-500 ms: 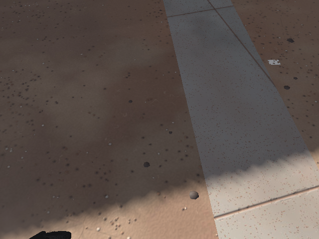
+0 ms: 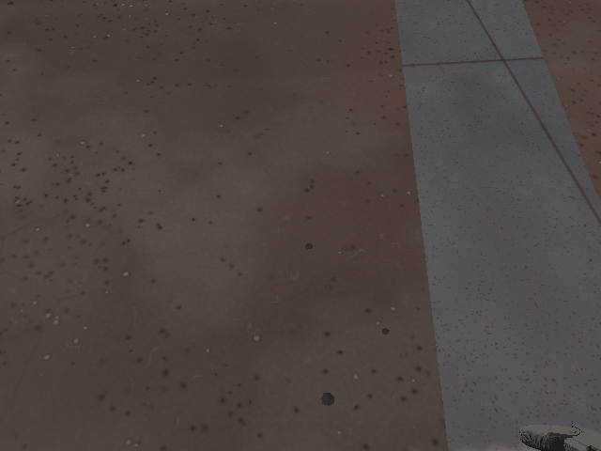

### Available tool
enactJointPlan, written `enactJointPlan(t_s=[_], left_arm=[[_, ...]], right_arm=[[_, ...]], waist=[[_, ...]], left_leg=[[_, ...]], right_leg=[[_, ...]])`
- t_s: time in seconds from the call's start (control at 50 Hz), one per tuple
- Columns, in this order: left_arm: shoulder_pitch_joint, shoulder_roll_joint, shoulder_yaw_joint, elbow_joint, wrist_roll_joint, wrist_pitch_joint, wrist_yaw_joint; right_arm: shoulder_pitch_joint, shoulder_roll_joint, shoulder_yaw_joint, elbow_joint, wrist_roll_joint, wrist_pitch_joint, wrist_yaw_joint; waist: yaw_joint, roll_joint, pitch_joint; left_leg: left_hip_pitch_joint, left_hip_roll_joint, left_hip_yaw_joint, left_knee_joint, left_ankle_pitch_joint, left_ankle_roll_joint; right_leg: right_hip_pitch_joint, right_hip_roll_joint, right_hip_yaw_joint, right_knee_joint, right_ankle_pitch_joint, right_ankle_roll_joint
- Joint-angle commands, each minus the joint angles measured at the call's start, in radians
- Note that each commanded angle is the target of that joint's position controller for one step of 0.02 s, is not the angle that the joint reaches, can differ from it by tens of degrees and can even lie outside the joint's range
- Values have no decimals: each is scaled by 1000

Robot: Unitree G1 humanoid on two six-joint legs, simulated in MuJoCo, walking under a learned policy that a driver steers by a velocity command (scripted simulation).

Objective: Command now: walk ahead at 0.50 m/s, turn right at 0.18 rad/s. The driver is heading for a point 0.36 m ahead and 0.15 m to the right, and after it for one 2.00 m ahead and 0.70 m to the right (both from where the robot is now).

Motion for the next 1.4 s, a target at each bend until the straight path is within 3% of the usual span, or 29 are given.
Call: enactJointPlan(t_s=[0.02, 0.12, 0.24, 0.36, 0.4, 0.44, 0.46, 0.48, 0.5, 0.52, 0.54, 0.58, 0.68, 0.76, 0.84, 0.9, 0.92, 0.94, 0.96, 1.0, 1.04, 1.12, 1.2, 1.24, 1.26, 1.28, 1.3, 1.32, 1.4], left_arm=[[-88, 122, 28, -108, -3, -24, 2], [-62, 54, 31, -92, 2, 29, 10], [-224, 23, 20, -145, 12, 20, -16], [-374, 13, 11, -242, 19, 18, -56], [-303, 47, 29, -247, 24, 17, -66], [-63, 133, 76, -196, 23, 16, -52], [20, 217, 100, -183, 26, 25, -25], [-58, 300, 101, -233, 43, 29, -11], [-25, 240, 90, -255, 43, 33, -15], [-86, 192, 78, -265, 35, 32, -16], [-143, 155, 71, -259, 15, 31, -15], [-206, 121, 59, -276, 21, 39, -3], [-221, 165, 76, -280, 31, 55, 17], [-234, 165, 75, -290, 19, 88, 39], [-223, 158, 74, -295, 21, 102, 39], [-239, 130, 64, -306, 7, 110, 42], [-192, 80, 49, -309, 17, 111, 41], [-141, 62, 46, -332, 16, 103, 39], [-138, 153, 69, -316, 33, 90, 38], [-136, 172, 85, -268, 19, 105, 43], [-146, 117, 70, -265, 20, 123, 46], [-205, 42, 37, -288, 20, 118, 39], [-201, 54, 36, -274, 18, 114, 25], [-166, 59, 37, -249, 28, 111, 20], [-161, 100, 40, -258, 38, 111, 25], [-183, 172, 53, -263, 51, 115, 33], [-221, 88, 32, -258, 57, 107, 23], [-249, 41, 19, -262, 60, 98, 16], [-204, 59, 18, -222, 51, 70, 16]], right_arm=[[192, -126, -43, 17, -1, -7, -3], [125, -106, -48, 60, -19, -49, -4], [166, -144, -57, 112, -14, -43, -27], [232, -182, -69, 164, 6, 6, -42], [214, -211, -76, 153, 14, 28, -59], [175, -218, -75, 135, 23, 38, -70], [210, -174, -59, 116, -2, 25, -66], [331, -64, -21, 80, -34, -1, -43], [284, -163, -36, 93, -9, -23, -26], [174, -176, -41, 54, 27, -25, -25], [140, -159, -38, 50, 17, -18, -38], [147, -172, -49, 55, -5, 14, -56], [159, -121, -36, 50, -16, 45, -69], [75, -124, -35, 26, -6, 57, -62], [31, -133, -40, 5, 0, 41, -49], [102, -149, -54, 21, 1, 20, -39], [117, -215, -70, 14, -17, 21, -44], [88, -287, -86, 16, -47, 36, -47], [97, -228, -76, 4, -49, 36, -45], [45, -154, -56, -9, -25, 39, -47], [28, -137, -45, -4, -5, 48, -49], [44, -140, -47, 14, -10, 65, -52], [76, -173, -54, 38, 7, 75, -44], [106, -152, -43, 59, 20, 71, -41], [135, -133, -34, 67, 5, 60, -35], [162, -81, -17, 57, -26, 43, -25], [112, -75, -12, 55, -33, 40, -29], [76, -102, -17, 63, -33, 41, -30], [83, -117, -24, 96, -20, 52, -41]], waist=[[-113, 118, -82], [-39, 101, -12], [-87, 61, 35], [-124, 53, 82], [-75, 106, 1], [56, 93, -131], [74, -48, -221], [-52, -269, -374], [41, -90, -545], [37, -46, -413], [-4, 30, -247], [-64, 12, -147], [-90, -46, -178], [-65, -88, -178], [-45, -139, -146], [-90, -141, -143], [-63, -7, -175], [1, 299, -131], [-38, 276, -147], [-31, 130, -114], [-35, 136, -90], [-62, 206, -119], [-79, 236, -123], [-57, 194, -99], [-71, 122, -123], [-126, -99, -138], [-104, -151, -128], [-93, -109, -88], [-79, -88, -23]], left_leg=[[434, 299, -386, -318, -110, 169], [257, 244, -128, -428, 161, 150], [316, 223, 55, -451, 256, 116], [503, 272, 138, -326, 550, 89], [526, 262, 157, -164, 906, 58], [424, 205, 177, 175, 901, 2], [181, 132, 174, 481, 426, -62], [-211, -76, 64, 896, -511, -138], [-223, -44, -161, 958, -498, -121], [-264, 6, -162, 909, -422, -96], [-288, 42, -134, 803, -351, -96], [-181, 72, -129, 687, -281, -103], [-91, 28, -109, 446, -175, -148], [-57, 3, -128, 298, -68, -154], [-17, -26, -144, 137, -109, -134], [153, 0, -138, -168, 60, -86], [278, 190, -282, -201, 161, -17], [328, 374, -523, -224, 418, 156], [309, 436, -609, -233, 445, 252], [273, 305, -401, -190, 388, 178], [256, 247, -306, -190, 386, 150], [286, 203, -212, -184, 397, 150], [279, 221, -233, -163, 348, 161], [206, 191, -216, -144, 250, 102], [131, 165, -192, -111, 138, 34], [69, 64, -81, -39, -42, -40], [162, 57, -66, -81, -123, -83], [195, 55, -66, -92, -52, -100], [213, 56, -65, -102, 38, -98]], right_leg=[[-479, -85, 44, 194, 94, -15], [-392, -110, 76, 102, 291, 19], [-409, -86, 22, -215, 557, 16], [-440, -47, -84, -387, 446, -34], [-304, 27, -149, -386, 358, -63], [25, 92, -141, -497, 455, -119], [313, -48, 58, -497, 808, -183], [657, -352, 561, -463, 1204, -436], [651, -367, 603, -531, 1114, -461], [545, -309, 458, -551, 1006, -403], [368, -243, 357, -587, 912, -342], [120, -185, 289, -649, 823, -302], [-17, -129, 233, -646, 874, -278], [-42, -90, 282, -647, 524, -222], [-2, -91, 383, -604, 435, -202], [2, -43, 413, -502, 442, -137], [-86, 26, 330, -349, 193, -81], [-294, 195, 135, -176, -161, -18], [-339, 136, 124, 62, -211, 30], [-327, 108, 123, 194, -91, 66], [-316, 104, 106, 200, -25, 92], [-186, 63, 19, -102, 1, 106], [-22, 47, -38, -423, 113, 79], [122, 48, -37, -672, 320, 28], [229, -35, 62, -660, 431, -7], [240, -159, 188, -612, 569, -82], [87, -185, 203, -636, 438, -142], [55, -129, 168, -644, 307, -114], [15, -69, 125, -638, 279, -47]])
